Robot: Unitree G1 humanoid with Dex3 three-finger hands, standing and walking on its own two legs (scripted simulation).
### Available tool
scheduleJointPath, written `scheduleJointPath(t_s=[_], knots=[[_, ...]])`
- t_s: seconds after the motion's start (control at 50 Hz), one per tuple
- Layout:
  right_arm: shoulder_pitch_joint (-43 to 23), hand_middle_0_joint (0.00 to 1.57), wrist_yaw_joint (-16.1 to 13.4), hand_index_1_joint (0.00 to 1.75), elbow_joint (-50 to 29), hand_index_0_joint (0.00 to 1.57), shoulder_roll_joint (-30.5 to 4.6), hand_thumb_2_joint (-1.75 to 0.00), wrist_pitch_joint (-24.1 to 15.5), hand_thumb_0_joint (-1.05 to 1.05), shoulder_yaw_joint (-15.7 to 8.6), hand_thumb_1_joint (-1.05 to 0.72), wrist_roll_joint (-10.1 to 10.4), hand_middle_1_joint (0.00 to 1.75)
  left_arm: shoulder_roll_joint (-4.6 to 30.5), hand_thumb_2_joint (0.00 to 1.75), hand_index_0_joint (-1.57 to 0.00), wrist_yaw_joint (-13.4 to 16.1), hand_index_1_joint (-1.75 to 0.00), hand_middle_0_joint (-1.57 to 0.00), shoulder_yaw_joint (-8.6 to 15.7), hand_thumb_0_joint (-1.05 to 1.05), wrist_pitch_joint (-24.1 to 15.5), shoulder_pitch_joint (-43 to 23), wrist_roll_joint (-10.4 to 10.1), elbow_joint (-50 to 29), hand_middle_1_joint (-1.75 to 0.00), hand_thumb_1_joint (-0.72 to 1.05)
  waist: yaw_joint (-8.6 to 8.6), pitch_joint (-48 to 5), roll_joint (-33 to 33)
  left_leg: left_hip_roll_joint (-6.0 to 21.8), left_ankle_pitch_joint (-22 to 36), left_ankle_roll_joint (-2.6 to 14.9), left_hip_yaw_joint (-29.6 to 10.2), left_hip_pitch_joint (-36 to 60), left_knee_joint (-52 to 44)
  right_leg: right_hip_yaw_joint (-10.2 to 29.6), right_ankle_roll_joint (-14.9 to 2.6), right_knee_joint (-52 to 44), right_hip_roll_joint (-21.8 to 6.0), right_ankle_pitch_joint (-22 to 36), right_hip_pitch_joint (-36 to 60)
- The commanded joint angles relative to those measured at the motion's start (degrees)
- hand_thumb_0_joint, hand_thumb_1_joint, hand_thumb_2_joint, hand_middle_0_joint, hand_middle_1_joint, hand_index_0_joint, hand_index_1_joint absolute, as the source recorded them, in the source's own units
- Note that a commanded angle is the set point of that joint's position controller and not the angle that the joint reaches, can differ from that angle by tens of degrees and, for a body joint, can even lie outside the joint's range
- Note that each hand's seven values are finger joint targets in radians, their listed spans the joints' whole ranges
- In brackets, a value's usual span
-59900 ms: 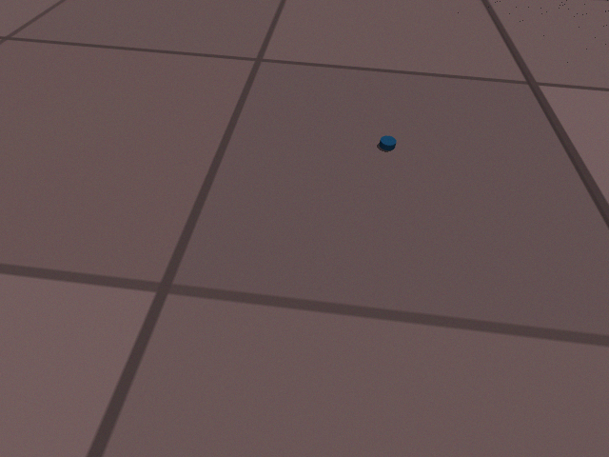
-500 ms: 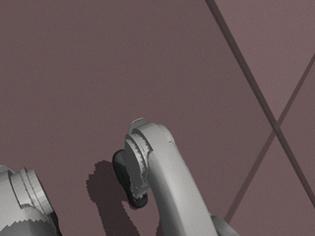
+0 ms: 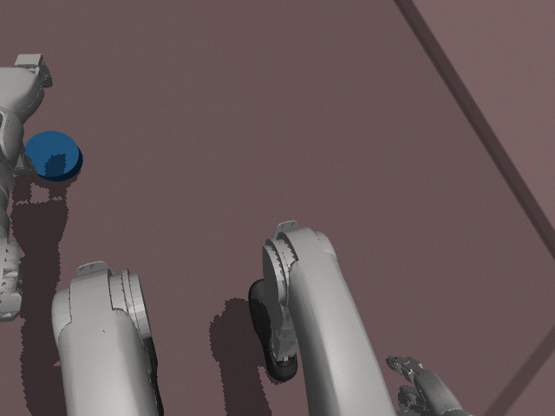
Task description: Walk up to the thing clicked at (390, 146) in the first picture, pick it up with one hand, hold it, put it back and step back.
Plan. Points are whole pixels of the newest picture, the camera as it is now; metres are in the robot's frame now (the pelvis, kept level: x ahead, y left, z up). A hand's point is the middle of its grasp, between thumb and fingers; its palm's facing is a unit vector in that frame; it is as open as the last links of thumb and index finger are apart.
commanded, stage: withdraw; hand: left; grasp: from above
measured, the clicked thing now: (54, 156) +0.54 +0.25 -0.34
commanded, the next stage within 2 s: home in 0.16 s
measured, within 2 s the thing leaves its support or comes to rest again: neither
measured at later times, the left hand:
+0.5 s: hand out of the picture +0.56 +0.28 -0.16, palm faces -0.36 -0.09 -0.93, open 12.8 cm
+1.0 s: hand out of the picture +0.34 +0.25 +0.05, palm faces -0.18 -0.77 -0.62, open 7.5 cm
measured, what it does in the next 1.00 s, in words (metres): rises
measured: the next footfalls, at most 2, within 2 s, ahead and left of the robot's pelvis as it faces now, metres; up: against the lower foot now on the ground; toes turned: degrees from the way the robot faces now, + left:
none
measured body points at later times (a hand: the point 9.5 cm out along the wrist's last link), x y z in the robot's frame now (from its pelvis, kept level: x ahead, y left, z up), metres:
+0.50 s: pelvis +0.02 +0.01 -0.02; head +0.29 +0.07 +0.34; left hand +0.57 +0.28 -0.11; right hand +0.03 -0.24 -0.11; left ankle +0.09 +0.13 -0.32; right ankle +0.12 -0.13 -0.32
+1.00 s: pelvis +0.02 +0.00 +0.15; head +0.17 +0.05 +0.57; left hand +0.34 +0.29 +0.08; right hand +0.22 -0.24 +0.05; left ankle +0.09 +0.13 -0.32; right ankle +0.12 -0.13 -0.32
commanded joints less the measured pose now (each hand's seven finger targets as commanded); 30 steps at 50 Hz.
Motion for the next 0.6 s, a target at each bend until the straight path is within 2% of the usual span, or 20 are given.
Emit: scheduleJointPath(t_s=[0.0,0.08,0.12,0.14,0.16,0.2,0.22,0.24,0.26,0.28,0.3,0.32,0.34,0.36,0.42,0.44,0.46,0.52,0.54,0.58], knots=[[11.4,0.20,-1.5,0.30,0.7,0.20,-11.7,-0.90,0.2,0.00,-3.1,-0.89,-0.7,0.30,16.6,1.01,-0.07,8.8,-1.00,-0.07,4.3,0.00,-1.7,-24.8,4.7,-2.3,-0.99,-0.53,-3.92,-35.5,18.3,-0.8,2.9,2.16,6.7,22.5,-11.0,-4.4,-5.23,-10.2,2.6,3.8,17.0],[11.0,0.20,-1.6,0.30,1.1,0.20,-11.7,-0.90,-0.9,0.00,-2.3,-0.90,-1.6,0.30,15.0,1.01,-0.07,13.3,-1.00,-0.07,3.7,0.00,-0.9,-26.8,5.4,5.3,-1.00,-0.53,-5.81,-34.5,19.6,-0.3,-0.2,2.35,5.9,22.3,-11.0,-4.9,-5.02,-8.6,2.9,2.2,13.8],[11.8,0.20,-1.8,0.30,1.4,0.20,-12.3,-0.90,-1.6,0.00,-2.0,-0.90,-2.0,0.30,16.4,1.00,-0.07,14.5,-1.00,-0.07,4.1,0.00,-0.4,-28.9,5.6,6.2,-1.00,-0.53,-6.89,-34.3,20.3,-0.3,-0.7,2.46,6.1,21.8,-10.6,-5.2,-4.78,-8.6,2.8,2.1,14.0],[11.6,0.20,-2.0,0.30,1.7,0.20,-12.5,-0.90,-1.9,0.00,-1.8,-0.90,-2.2,0.30,17.9,1.00,-0.07,14.9,-1.00,-0.07,4.2,0.00,-0.4,-30.2,5.4,5.7,-1.00,-0.53,-6.81,-35.3,20.4,-0.1,-1.3,2.43,6.0,21.0,-10.2,-4.6,-4.90,-8.2,2.9,1.2,15.2],[12.1,0.20,-2.1,0.30,1.8,0.20,-13.2,-0.90,-2.1,0.00,-1.7,-0.90,-2.1,0.30,20.8,1.00,-0.07,15.4,-1.00,-0.07,5.7,0.00,-0.3,-32.2,5.9,2.5,-1.00,-0.54,-5.91,-38.2,22.1,-0.2,0.2,2.57,6.4,22.6,-9.6,-5.2,-4.60,-8.0,2.5,3.3,15.2],[12.6,0.20,-2.0,0.30,1.8,0.20,-13.2,-0.89,-2.6,0.00,-1.5,-0.88,-2.4,0.30,20.2,0.92,-0.16,15.2,-0.92,-0.16,5.6,0.00,0.3,-32.0,5.6,3.5,-0.92,-0.45,-6.39,-39.9,23.7,0.2,2.5,2.18,6.1,24.1,-8.6,-5.6,-4.90,-6.3,2.6,5.3,15.2],[13.1,0.20,-2.0,0.30,1.7,0.20,-14.1,-0.90,-2.8,0.00,-1.8,-0.90,-2.3,0.30,21.4,0.96,-0.12,15.3,-0.97,-0.11,6.7,0.00,0.4,-32.8,5.6,0.6,-0.98,-0.49,-6.16,-41.7,25.1,0.0,4.5,1.96,6.1,26.2,-8.8,-6.6,-4.84,-5.8,2.2,7.4,14.8],[13.6,0.20,-1.9,0.30,1.8,0.20,-14.1,-0.89,-3.0,0.00,-1.8,-0.88,-2.2,0.30,21.2,0.95,-0.20,15.0,-0.89,-0.19,6.7,0.00,0.6,-31.8,5.6,0.9,-0.90,-0.41,-6.36,-42.0,26.2,0.1,5.8,1.68,5.8,26.9,-8.6,-6.8,-5.10,-5.1,2.1,8.4,14.4],[13.9,0.20,-1.9,0.30,1.5,0.20,-14.2,-0.89,-3.0,0.00,-1.9,-0.90,-2.3,0.30,21.0,0.94,-0.14,14.6,-0.95,-0.13,6.9,0.00,0.9,-30.7,5.2,-0.4,-0.96,-0.46,-6.25,-43.5,26.1,0.3,7.9,1.55,5.7,28.0,-8.0,-7.0,-5.12,-4.7,2.2,10.0,15.0],[14.4,0.20,-1.7,0.30,1.4,0.20,-14.2,-0.89,-3.0,0.00,-2.0,-0.88,-2.2,0.30,21.2,0.95,-0.22,14.1,-0.87,-0.21,7.0,0.00,1.2,-30.1,5.1,-1.8,-0.88,-0.38,-6.00,-44.7,26.8,0.3,9.9,1.50,5.9,29.6,-7.7,-7.0,-5.12,-4.7,2.2,11.8,15.7],[15.1,0.20,-1.5,0.30,1.3,0.20,-14.2,-0.89,-2.9,0.00,-2.4,-0.90,-2.1,0.30,20.9,0.92,-0.15,13.4,-0.94,-0.14,7.1,0.00,1.5,-28.7,5.0,-3.4,-0.95,-0.44,-5.47,-46.5,26.8,0.3,11.2,1.49,5.9,30.0,-7.5,-6.9,-5.13,-4.9,2.2,12.7,16.6],[15.9,0.20,-1.3,0.30,1.4,0.20,-14.4,-0.89,-2.8,0.00,-2.8,-0.88,-2.0,0.30,20.4,0.93,-0.22,12.9,-0.86,-0.22,7.4,0.00,2.0,-27.1,4.6,-5.1,-0.87,-0.36,-5.14,-47.3,27.7,0.2,13.1,1.39,6.2,30.6,-7.5,-6.9,-4.95,-5.1,2.0,14.3,17.7],[16.1,0.20,-1.1,0.30,1.0,0.20,-14.1,-0.89,-2.5,0.00,-3.3,-0.88,-1.7,0.30,19.8,0.95,-0.23,12.0,-0.78,-0.26,7.5,0.00,2.6,-23.5,3.8,-6.6,-0.79,-0.28,-3.00,-49.7,28.5,0.1,15.0,1.22,6.3,32.4,-8.2,-6.8,-5.27,-5.1,2.0,15.2,18.4],[17.1,0.20,-0.8,0.30,0.9,0.20,-14.2,-0.89,-2.2,0.00,-3.8,-0.88,-1.6,0.30,19.5,0.98,-0.23,11.0,-0.75,-0.26,7.9,0.00,3.3,-22.0,3.1,-9.0,-0.72,-0.21,-2.80,-51.1,29.5,0.1,17.0,1.05,6.3,33.9,-8.8,-6.8,-5.29,-5.5,1.9,16.3,19.4],[17.7,0.20,-0.1,0.30,-0.4,0.20,-13.5,-0.90,-0.3,0.00,-5.8,-0.89,-0.4,0.30,18.7,0.89,-0.21,7.7,-0.60,-0.23,9.2,0.00,5.7,-15.7,-0.8,-15.9,-0.58,-0.01,0.98,-56.3,30.3,0.3,21.2,1.07,6.8,38.3,-11.2,-6.2,-5.33,-7.1,2.2,18.1,22.4],[18.2,0.20,0.0,0.30,-0.6,0.20,-13.5,-0.90,0.4,0.00,-6.3,-0.89,0.0,0.30,18.0,0.85,-0.20,6.7,-0.54,-0.22,9.9,0.00,6.2,-14.7,-2.6,-18.5,-0.53,0.05,1.04,-55.8,29.5,0.0,21.6,1.08,7.0,36.9,-11.9,-6.0,-5.38,-7.7,2.0,18.8,23.5],[18.1,0.20,0.2,0.30,-1.1,0.20,-13.4,-0.90,0.9,0.00,-7.3,-0.89,0.4,0.30,16.9,0.84,-0.20,5.6,-0.50,-0.21,10.4,0.00,6.9,-12.0,-4.1,-19.7,-0.49,0.13,2.08,-55.4,27.3,-0.1,21.1,1.35,7.3,36.6,-12.4,-5.5,-5.54,-8.7,2.0,18.5,24.3],[17.7,0.20,0.3,0.30,-2.2,0.20,-12.6,-0.90,2.2,0.00,-9.4,-0.89,1.9,0.30,14.3,0.84,-0.20,1.7,-0.42,-0.20,11.5,0.00,7.9,-5.4,-10.2,-29.2,-0.41,0.37,4.58,-56.5,24.5,-0.4,19.2,1.81,7.7,36.9,-15.7,-4.4,-5.57,-12.1,1.7,16.8,27.9],[17.2,0.20,0.2,0.30,-2.5,0.20,-12.0,-0.90,2.5,0.00,-10.1,-0.89,2.5,0.30,12.6,0.85,-0.20,0.5,-0.40,-0.20,11.5,0.00,8.4,-1.9,-12.5,-31.0,-0.40,0.45,5.46,-55.8,22.0,-0.4,17.7,2.12,7.9,37.0,-16.9,-3.8,-5.44,-13.5,1.6,15.6,28.0],[15.9,0.20,0.1,0.30,-2.8,0.20,-11.2,-0.90,3.0,0.00,-11.0,-0.90,3.4,0.30,9.4,0.88,-0.20,-1.7,-0.37,-0.21,11.9,0.00,9.3,4.4,-17.0,-34.4,-0.36,0.61,5.93,-52.3,17.9,-0.4,15.4,2.49,7.7,35.5,-19.4,-3.2,-5.23,-15.7,1.5,14.2,28.7]])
